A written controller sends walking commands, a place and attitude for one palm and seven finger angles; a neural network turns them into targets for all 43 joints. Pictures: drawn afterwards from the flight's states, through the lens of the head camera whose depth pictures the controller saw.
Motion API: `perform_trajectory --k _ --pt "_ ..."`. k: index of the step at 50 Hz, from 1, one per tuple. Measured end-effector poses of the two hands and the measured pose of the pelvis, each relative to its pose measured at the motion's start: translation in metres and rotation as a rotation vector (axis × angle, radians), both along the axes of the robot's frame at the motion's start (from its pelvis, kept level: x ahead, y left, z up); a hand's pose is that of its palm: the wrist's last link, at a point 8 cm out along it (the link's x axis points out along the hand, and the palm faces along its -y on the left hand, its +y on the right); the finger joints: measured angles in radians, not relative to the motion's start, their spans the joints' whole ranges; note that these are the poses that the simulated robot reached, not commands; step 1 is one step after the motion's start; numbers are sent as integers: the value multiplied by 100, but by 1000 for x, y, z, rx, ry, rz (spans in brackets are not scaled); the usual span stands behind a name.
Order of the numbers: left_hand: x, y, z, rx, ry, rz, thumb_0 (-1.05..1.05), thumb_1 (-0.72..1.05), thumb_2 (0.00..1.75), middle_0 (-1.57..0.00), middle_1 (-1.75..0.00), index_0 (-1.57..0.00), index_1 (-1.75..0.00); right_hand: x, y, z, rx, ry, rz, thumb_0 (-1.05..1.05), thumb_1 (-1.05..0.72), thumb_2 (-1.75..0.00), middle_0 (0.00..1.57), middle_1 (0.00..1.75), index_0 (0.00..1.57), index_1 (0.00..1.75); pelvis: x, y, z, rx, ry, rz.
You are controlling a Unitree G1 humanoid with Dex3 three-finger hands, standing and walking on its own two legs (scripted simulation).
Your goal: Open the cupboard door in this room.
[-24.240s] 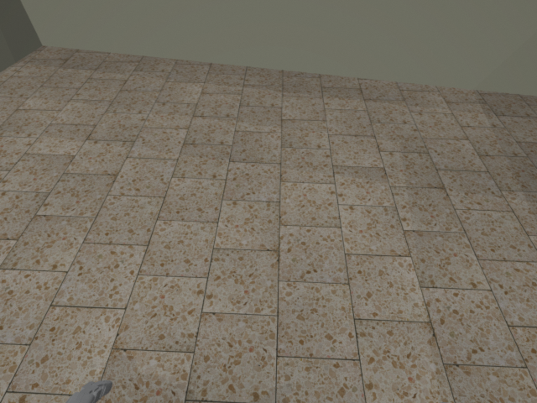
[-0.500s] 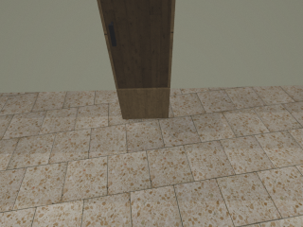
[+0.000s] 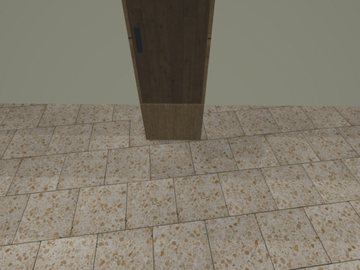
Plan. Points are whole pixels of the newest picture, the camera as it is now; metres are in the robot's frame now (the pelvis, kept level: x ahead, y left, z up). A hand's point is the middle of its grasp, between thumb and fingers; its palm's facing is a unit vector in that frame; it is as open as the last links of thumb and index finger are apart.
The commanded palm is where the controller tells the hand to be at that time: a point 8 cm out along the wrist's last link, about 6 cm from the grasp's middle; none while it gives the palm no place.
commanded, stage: look at it before walking up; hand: left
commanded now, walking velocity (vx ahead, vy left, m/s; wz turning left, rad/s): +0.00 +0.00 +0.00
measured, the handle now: (139, 37) +1.08 +0.27 +0.02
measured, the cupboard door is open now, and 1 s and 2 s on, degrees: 0 0 0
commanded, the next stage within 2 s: walk to a spot facing it in 0.30 s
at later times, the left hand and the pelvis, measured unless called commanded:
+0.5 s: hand out of the picture -0.02 +0.18 -0.18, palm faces +0.03 -0.99 -0.17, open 7.3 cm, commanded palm none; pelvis +0.00 +0.02 +0.00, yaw -1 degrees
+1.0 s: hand out of the picture +0.04 +0.14 -0.16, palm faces +0.14 -0.97 -0.18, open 7.3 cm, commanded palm none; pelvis +0.13 +0.00 +0.00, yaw +3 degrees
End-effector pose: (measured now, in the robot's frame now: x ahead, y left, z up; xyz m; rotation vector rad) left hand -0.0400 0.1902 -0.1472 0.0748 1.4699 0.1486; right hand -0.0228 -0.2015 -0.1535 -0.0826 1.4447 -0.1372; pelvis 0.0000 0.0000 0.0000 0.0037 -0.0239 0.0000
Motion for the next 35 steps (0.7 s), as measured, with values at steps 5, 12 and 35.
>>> perform_trajectory --k 5,12,35 --pt "6 7 0 9 -16 -12 0 91 89 -20 -30 -20 -29 -7 10 -1 12 8 -13 0 -91 -90 19 30 19 30 -1 4 0 0 0 -4" --pt "13 24 1 32 -27 -27 0 92 89 -20 -30 -20 -29 -20 22 -1 24 33 -32 0 -91 -90 20 30 19 30 -1 11 0 1 3 -9" --pt "45 38 -2 36 -8 -43 0 92 89 -20 -30 -20 -29 -24 25 -10 28 86 -87 0 -91 -90 20 30 19 30 34 18 -10 25 16 -16"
